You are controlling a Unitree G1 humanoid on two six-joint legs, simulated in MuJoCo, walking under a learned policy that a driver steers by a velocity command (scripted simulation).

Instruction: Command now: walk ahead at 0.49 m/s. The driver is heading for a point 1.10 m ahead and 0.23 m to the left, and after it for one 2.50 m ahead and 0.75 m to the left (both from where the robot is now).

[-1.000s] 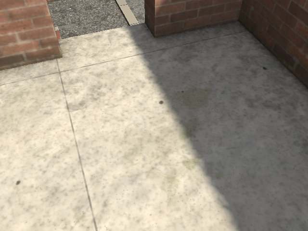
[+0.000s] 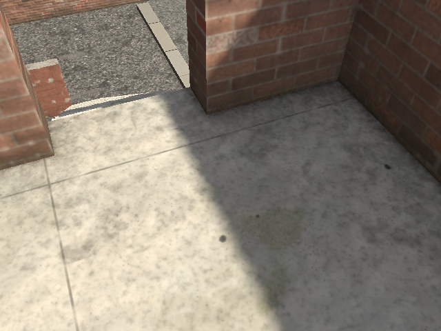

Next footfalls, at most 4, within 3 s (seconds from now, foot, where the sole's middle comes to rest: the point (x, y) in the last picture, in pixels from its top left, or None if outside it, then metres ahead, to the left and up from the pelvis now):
0.26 right None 0.34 -0.16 -0.78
0.84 left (173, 312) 0.58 0.14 -0.78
1.38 right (180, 215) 0.94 0.12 -0.78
1.84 left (114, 186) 1.09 0.38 -0.78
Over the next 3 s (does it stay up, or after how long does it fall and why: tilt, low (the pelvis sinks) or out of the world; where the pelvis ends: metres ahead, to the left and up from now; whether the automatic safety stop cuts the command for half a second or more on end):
stays up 1.02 0.30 0.00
